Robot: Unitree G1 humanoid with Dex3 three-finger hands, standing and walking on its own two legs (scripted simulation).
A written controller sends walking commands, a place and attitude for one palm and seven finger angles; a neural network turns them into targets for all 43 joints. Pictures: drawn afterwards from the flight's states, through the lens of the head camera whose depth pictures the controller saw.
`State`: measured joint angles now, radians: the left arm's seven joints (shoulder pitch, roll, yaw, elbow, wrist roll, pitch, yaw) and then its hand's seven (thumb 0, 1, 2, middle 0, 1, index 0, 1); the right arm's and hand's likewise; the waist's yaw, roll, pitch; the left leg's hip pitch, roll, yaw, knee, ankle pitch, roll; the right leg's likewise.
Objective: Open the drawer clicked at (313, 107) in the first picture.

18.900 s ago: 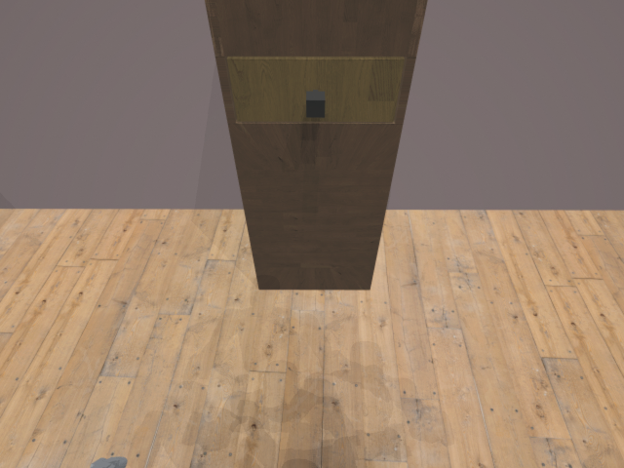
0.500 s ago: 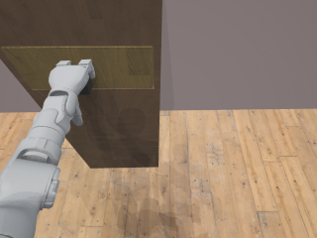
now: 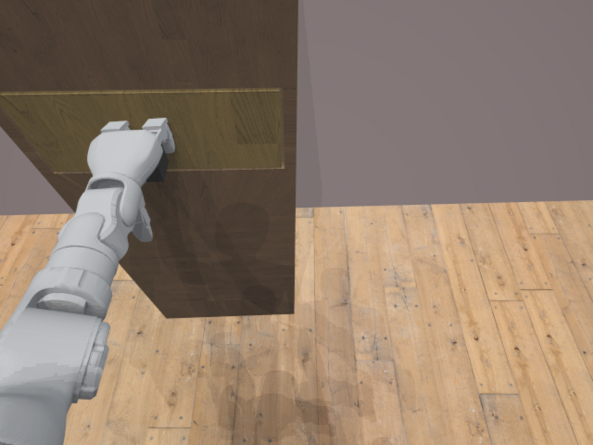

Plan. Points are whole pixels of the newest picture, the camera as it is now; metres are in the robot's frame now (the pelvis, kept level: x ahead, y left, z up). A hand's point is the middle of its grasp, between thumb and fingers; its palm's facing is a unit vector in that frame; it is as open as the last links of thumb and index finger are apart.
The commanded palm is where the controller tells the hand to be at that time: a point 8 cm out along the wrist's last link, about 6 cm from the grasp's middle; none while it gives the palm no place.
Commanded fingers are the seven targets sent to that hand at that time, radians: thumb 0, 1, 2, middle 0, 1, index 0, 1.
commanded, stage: close the thumb around the handle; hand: left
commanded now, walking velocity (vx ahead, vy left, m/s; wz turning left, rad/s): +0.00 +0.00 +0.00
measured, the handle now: (150, 152) +0.52 +0.19 +0.08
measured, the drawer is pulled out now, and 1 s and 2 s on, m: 0.00 0.00 0.13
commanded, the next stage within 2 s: pull the drawer open in 0.74 s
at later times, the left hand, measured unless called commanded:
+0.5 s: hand (142, 181) +0.48 +0.20 +0.06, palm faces -0.04 -0.03 -1.00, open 8.5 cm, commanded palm +0.46 +0.22 +0.12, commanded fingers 0.00 0.84 0.88 -0.40 -1.34 -0.40 -1.34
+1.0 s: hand (142, 183) +0.48 +0.20 +0.06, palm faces -0.05 -0.04 -1.00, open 7.9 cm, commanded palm +0.44 +0.21 +0.12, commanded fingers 0.00 0.90 0.90 -0.40 -1.35 -0.40 -1.35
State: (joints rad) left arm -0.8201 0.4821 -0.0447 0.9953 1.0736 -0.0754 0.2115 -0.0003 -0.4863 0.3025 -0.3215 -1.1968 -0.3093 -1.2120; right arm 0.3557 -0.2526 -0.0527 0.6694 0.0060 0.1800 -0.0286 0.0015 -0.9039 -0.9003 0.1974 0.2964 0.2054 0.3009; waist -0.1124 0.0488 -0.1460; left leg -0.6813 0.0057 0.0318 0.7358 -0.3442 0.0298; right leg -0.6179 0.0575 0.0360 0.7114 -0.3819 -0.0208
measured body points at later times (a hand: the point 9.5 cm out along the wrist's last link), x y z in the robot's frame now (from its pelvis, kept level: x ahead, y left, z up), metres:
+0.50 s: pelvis +0.00 +0.00 +0.00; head +0.08 -0.01 +0.45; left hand +0.48 +0.20 +0.12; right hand +0.04 -0.28 -0.13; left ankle +0.00 +0.10 -0.71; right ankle -0.03 -0.11 -0.71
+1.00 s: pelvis +0.00 +0.00 +0.00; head +0.07 -0.01 +0.45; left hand +0.47 +0.20 +0.11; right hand +0.01 -0.28 -0.13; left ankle +0.00 +0.10 -0.71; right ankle -0.03 -0.11 -0.71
